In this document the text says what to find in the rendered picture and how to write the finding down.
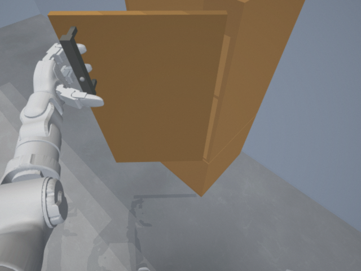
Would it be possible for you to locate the robot left upper arm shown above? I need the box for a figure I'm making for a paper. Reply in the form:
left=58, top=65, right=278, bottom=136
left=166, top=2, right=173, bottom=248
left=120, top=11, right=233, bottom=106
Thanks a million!
left=0, top=177, right=68, bottom=271

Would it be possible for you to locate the left robot hand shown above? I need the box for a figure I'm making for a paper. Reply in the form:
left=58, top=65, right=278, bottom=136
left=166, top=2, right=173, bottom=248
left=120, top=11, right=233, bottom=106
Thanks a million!
left=33, top=43, right=104, bottom=109

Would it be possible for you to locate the cupboard door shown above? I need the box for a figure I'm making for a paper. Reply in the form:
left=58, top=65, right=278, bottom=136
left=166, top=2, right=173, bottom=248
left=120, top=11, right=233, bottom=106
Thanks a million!
left=47, top=10, right=228, bottom=163

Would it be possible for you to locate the handle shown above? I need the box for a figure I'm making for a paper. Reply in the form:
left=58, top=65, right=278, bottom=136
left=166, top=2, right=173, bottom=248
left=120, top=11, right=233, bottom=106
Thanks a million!
left=59, top=27, right=97, bottom=95

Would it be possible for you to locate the robot left forearm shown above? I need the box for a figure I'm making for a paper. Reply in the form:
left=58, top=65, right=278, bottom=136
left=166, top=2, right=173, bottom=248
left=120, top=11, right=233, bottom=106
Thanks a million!
left=0, top=92, right=64, bottom=185

